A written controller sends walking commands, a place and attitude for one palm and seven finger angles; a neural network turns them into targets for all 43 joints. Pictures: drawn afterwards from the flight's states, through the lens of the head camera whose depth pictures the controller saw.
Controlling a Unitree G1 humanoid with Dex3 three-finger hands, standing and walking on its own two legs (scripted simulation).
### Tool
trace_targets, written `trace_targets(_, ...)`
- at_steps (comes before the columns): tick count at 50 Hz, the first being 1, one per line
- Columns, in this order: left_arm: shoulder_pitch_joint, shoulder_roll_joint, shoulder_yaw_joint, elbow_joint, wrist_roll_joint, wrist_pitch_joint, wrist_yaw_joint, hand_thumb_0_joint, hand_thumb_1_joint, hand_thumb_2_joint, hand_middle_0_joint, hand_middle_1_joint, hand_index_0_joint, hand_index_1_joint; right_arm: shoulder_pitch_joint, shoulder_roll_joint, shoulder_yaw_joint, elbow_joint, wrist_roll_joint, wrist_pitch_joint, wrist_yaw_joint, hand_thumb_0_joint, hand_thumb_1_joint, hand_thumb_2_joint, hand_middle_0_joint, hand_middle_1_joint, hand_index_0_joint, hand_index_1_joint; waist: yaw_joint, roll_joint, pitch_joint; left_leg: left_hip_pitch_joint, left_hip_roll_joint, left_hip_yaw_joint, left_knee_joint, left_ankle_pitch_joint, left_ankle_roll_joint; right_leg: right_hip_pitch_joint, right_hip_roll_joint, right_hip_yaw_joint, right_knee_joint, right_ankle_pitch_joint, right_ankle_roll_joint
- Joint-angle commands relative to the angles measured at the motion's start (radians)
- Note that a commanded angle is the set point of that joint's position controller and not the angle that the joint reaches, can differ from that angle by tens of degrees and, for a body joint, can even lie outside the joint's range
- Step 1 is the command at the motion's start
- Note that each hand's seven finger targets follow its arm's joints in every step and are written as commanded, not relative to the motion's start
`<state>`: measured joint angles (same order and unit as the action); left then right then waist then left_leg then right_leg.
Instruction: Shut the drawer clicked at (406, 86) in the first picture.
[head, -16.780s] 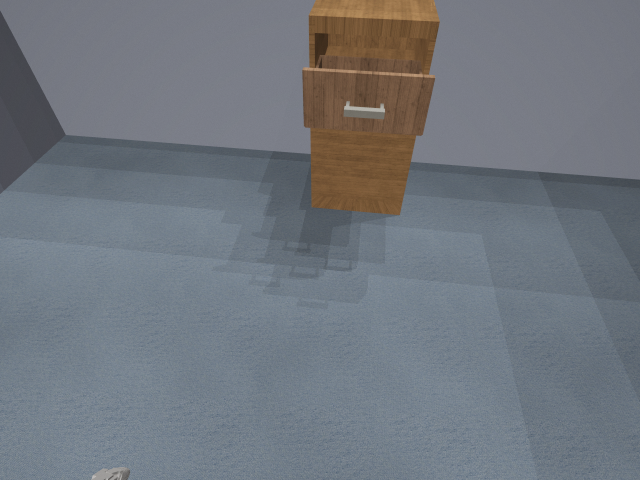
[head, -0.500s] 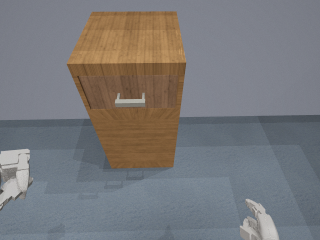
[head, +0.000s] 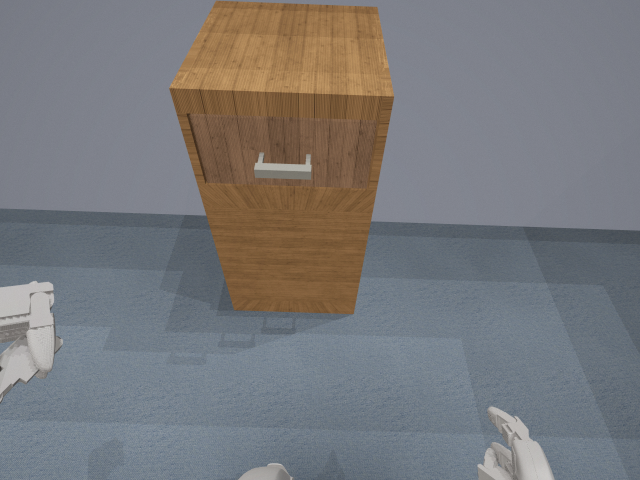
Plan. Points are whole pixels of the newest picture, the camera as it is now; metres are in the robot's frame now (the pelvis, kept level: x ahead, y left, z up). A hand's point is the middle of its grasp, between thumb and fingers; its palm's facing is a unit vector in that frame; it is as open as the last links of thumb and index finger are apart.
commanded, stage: step back with the hand held close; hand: left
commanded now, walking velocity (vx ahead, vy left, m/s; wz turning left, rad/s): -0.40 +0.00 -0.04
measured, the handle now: (284, 164) +0.72 +0.11 -0.06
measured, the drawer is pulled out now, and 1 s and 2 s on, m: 0.00 0.00 0.00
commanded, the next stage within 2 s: stop stepping back and stand still in 0.46 s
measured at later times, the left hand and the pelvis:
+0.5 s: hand (10, 431) +0.13 +0.22 +0.19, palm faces +0.24 -0.87 -0.42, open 3.2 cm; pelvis -0.10 +0.00 +0.02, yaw -4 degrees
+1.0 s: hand out of the picture +0.04 +0.20 +0.18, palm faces +0.27 -0.85 -0.45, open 3.3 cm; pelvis -0.17 -0.01 +0.01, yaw -4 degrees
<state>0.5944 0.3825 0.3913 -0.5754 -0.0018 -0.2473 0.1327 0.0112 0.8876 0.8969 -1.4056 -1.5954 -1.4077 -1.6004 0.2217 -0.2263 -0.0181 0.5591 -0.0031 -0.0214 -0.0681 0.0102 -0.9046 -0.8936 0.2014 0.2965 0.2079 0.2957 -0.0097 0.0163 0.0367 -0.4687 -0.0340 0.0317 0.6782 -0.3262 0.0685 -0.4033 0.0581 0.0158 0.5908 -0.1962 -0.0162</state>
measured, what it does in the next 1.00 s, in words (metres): walks backwards: right foot, then left foot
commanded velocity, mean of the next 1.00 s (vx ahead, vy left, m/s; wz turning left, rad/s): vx -0.15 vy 0.03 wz -0.01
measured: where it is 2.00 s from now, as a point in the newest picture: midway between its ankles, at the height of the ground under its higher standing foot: outside the picture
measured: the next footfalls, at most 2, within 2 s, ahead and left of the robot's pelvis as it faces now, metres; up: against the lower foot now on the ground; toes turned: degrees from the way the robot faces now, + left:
right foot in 0.56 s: -0.18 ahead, -0.10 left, +0.00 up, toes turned -5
left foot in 0.82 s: -0.12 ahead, +0.11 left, +0.00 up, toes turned -3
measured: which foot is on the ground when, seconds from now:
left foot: down 0.00-0.60, up 0.62-0.80, down 0.82-1.00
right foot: down 0.00-0.14, up 0.16-0.54, down 0.56-1.00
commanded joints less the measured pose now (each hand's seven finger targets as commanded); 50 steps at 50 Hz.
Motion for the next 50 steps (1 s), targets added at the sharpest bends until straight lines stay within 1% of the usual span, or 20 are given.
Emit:
trace_targets(1,-0.032,0.173,0.103,-0.206,-0.038,-0.065,0.039,0.000,0.900,0.900,-1.400,-1.600,-1.400,-1.600,-0.071,-0.098,-0.069,-0.135,-0.004,-0.037,0.015,0.000,-0.900,-0.900,0.200,0.300,0.200,0.300,-0.021,-0.213,-0.146,0.085,0.007,-0.060,0.220,-0.101,-0.054,-0.035,-0.339,0.364,-0.368,-0.149,-0.137)
trace_targets(3,-0.012,0.185,0.112,-0.205,-0.035,-0.067,0.042,0.000,0.900,0.900,-1.400,-1.600,-1.400,-1.600,-0.081,-0.087,-0.059,-0.129,0.003,-0.032,0.010,0.000,-0.900,-0.900,0.200,0.300,0.200,0.300,-0.020,-0.186,-0.141,0.121,0.033,-0.072,0.119,-0.088,-0.044,-0.030,-0.306,0.256,-0.309,-0.034,-0.114)
trace_targets(5,0.011,0.194,0.113,-0.235,-0.037,-0.073,0.042,0.000,0.900,0.900,-1.400,-1.600,-1.400,-1.600,-0.094,-0.096,-0.047,-0.121,0.006,-0.033,-0.005,0.000,-0.900,-0.900,0.200,0.300,0.200,0.300,-0.023,-0.047,-0.115,0.174,0.055,-0.088,-0.223,0.010,-0.030,-0.031,-0.175,0.122,-0.163,-0.018,-0.029)
trace_targets(7,-0.016,0.214,0.141,-0.303,-0.015,-0.086,0.045,0.000,0.900,0.900,-1.400,-1.600,-1.400,-1.600,-0.127,-0.129,-0.049,-0.135,-0.010,-0.067,-0.020,0.000,-0.900,-0.900,0.200,0.300,0.200,0.300,-0.006,0.341,-0.126,-0.087,0.351,-0.437,-0.468,0.103,0.083,0.129,0.024,0.010,0.301,-0.167,0.038)
trace_targets(8,-0.025,0.229,0.161,-0.287,-0.015,-0.083,0.053,0.000,0.900,0.900,-1.400,-1.600,-1.400,-1.600,-0.089,-0.091,-0.052,-0.117,-0.023,-0.092,-0.021,0.000,-0.900,-0.900,0.200,0.300,0.200,0.300,-0.009,0.267,-0.143,-0.040,0.388,-0.418,-0.447,0.209,0.124,0.042,0.023,0.072,0.476,-0.261,0.028)
trace_targets(9,-0.016,0.233,0.176,-0.286,-0.016,-0.095,0.046,0.000,0.900,0.900,-1.400,-1.600,-1.400,-1.600,-0.080,-0.101,-0.058,-0.102,-0.029,-0.113,-0.010,0.000,-0.900,-0.900,0.200,0.300,0.200,0.300,-0.010,0.226,-0.193,-0.122,0.417,-0.399,-0.489,0.013,0.127,0.141,0.026,0.104,0.622,-0.256,0.026)
trace_targets(12,0.015,0.188,0.151,-0.324,-0.041,-0.073,0.045,0.000,0.900,0.900,-1.400,-1.600,-1.400,-1.600,-0.079,-0.104,-0.067,-0.093,-0.027,-0.133,0.003,0.000,-0.900,-0.900,0.200,0.300,0.200,0.300,0.006,0.111,-0.177,0.095,0.351,-0.294,-0.379,0.248,0.111,-0.014,0.002,0.066,0.485,-0.276,0.036)
trace_targets(18,0.005,0.127,0.049,-0.284,-0.053,-0.060,0.020,0.000,0.900,0.900,-1.400,-1.600,-1.400,-1.600,-0.063,-0.103,-0.048,-0.033,-0.031,-0.168,0.020,0.000,-0.900,-0.900,0.200,0.300,0.200,0.300,-0.007,0.221,-0.198,0.315,0.295,-0.243,-0.470,0.217,0.050,-0.014,0.015,-0.027,0.190,-0.342,0.037)
trace_targets(25,0.080,0.228,0.147,-0.324,-0.089,-0.074,0.002,0.000,0.900,0.900,-1.400,-1.600,-1.400,-1.600,-0.086,-0.085,-0.038,-0.058,-0.046,-0.127,0.024,0.000,-0.900,-0.900,0.200,0.300,0.200,0.300,0.020,0.216,-0.321,0.378,0.210,-0.098,-0.437,0.319,-0.043,0.223,0.021,-0.087,-0.286,-0.118,0.008)
trace_targets(27,0.110,0.269,0.181,-0.348,-0.103,-0.091,-0.008,0.000,0.900,0.900,-1.400,-1.600,-1.400,-1.600,-0.104,-0.076,-0.031,-0.082,-0.036,-0.099,0.029,0.000,-0.900,-0.900,0.200,0.300,0.200,0.300,0.020,0.119,-0.301,0.404,0.148,-0.040,-0.322,0.260,-0.061,0.174,-0.060,-0.032,-0.402,-0.009,0.006)
trace_targets(29,0.121,0.324,0.235,-0.315,-0.112,-0.093,0.008,0.000,0.900,0.900,-1.400,-1.600,-1.400,-1.600,-0.129,-0.074,-0.019,-0.106,-0.020,-0.077,0.019,0.000,-0.900,-0.900,0.200,0.300,0.200,0.300,0.022,-0.092,-0.234,0.319,0.049,0.042,-0.031,0.037,-0.094,0.005,-0.283,0.113,-0.444,0.021,-0.043)
trace_targets(31,0.130,0.253,0.188,-0.248,-0.100,-0.054,0.011,0.000,0.900,0.900,-1.400,-1.600,-1.400,-1.600,-0.133,-0.099,-0.036,-0.099,0.004,-0.075,0.020,0.000,-0.900,-0.900,0.200,0.300,0.200,0.300,0.041,-0.226,-0.197,0.061,-0.003,-0.036,0.265,-0.073,-0.089,0.059,-0.365,0.215,-0.380,0.138,-0.081)
trace_targets(34,0.116,0.200,0.154,-0.127,-0.066,0.000,0.031,0.000,0.900,0.900,-1.400,-1.600,-1.400,-1.600,-0.137,-0.058,-0.012,-0.097,0.018,-0.058,-0.001,0.000,-0.900,-0.900,0.200,0.300,0.200,0.300,-0.004,-0.117,-0.141,-0.059,0.052,-0.013,0.148,0.020,-0.072,0.251,-0.307,0.083,-0.216,0.497,-0.092)
trace_targets(37,-0.010,0.157,0.080,-0.027,-0.056,0.011,0.043,0.000,0.900,0.900,-1.400,-1.600,-1.400,-1.600,-0.122,-0.093,-0.020,-0.077,0.027,-0.084,-0.025,0.000,-0.900,-0.900,0.200,0.300,0.200,0.300,-0.003,-0.140,-0.032,0.105,0.044,0.036,-0.047,0.060,-0.049,0.155,-0.276,0.062,-0.230,0.385,-0.039)
trace_targets(40,-0.068,0.138,0.035,-0.059,-0.048,0.000,0.044,0.000,0.900,0.900,-1.400,-1.600,-1.400,-1.600,-0.074,-0.127,-0.043,-0.077,0.027,-0.104,-0.029,0.000,-0.900,-0.900,0.200,0.300,0.200,0.300,-0.009,-0.167,-0.074,0.273,0.059,0.012,-0.263,0.271,-0.001,0.207,-0.208,0.039,-0.112,0.486,0.063)
trace_targets(43,-0.078,0.195,0.073,-0.182,-0.031,-0.030,0.042,0.000,0.900,0.900,-1.400,-1.600,-1.400,-1.600,-0.045,-0.142,-0.044,-0.111,0.029,-0.110,-0.023,0.000,-0.900,-0.900,0.200,0.300,0.200,0.300,-0.002,-0.012,-0.178,0.493,0.156,-0.083,-0.179,0.727,0.055,0.115,-0.116,-0.006,0.061,0.468,0.119)
trace_targets(44,-0.064,0.210,0.088,-0.240,-0.028,-0.034,0.041,0.000,0.900,0.900,-1.400,-1.600,-1.400,-1.600,-0.038,-0.117,-0.029,-0.113,0.018,-0.114,-0.016,0.000,-0.900,-0.900,0.200,0.300,0.200,0.300,-0.005,0.109,-0.195,0.502,0.181,-0.167,-0.201,0.810,0.078,0.060,-0.087,-0.039,0.119,0.209,0.097)
trace_targets(45,-0.060,0.197,0.075,-0.284,-0.029,-0.038,0.034,0.000,0.900,0.900,-1.400,-1.600,-1.400,-1.600,-0.057,-0.104,-0.025,-0.112,0.012,-0.127,-0.007,0.000,-0.900,-0.900,0.200,0.300,0.200,0.300,0.003,0.181,-0.171,0.452,0.214,-0.222,-0.268,0.784,0.079,0.048,-0.067,-0.034,0.114,-0.129,0.064)
trace_targets(46,-0.060,0.226,0.099,-0.296,-0.028,-0.036,0.027,0.000,0.900,0.900,-1.400,-1.600,-1.400,-1.600,-0.088,-0.111,-0.030,-0.107,0.003,-0.145,-0.005,0.000,-0.900,-0.900,0.200,0.300,0.200,0.300,0.013,0.203,-0.115,0.261,0.242,-0.268,-0.386,0.433,0.079,0.135,-0.061,-0.018,0.140,-0.316,0.049)
trace_targets(50,0.082,0.190,0.147,-0.193,-0.025,-0.041,0.038,0.000,0.900,0.900,-1.400,-1.600,-1.400,-1.600,-0.083,-0.095,-0.019,-0.114,0.015,-0.143,0.002,0.000,-0.900,-0.900,0.200,0.300,0.200,0.300,0.014,0.110,-0.014,-0.005,0.136,-0.095,-0.318,-0.055,-0.003,0.319,-0.088,-0.012,-0.207,-0.116,0.014)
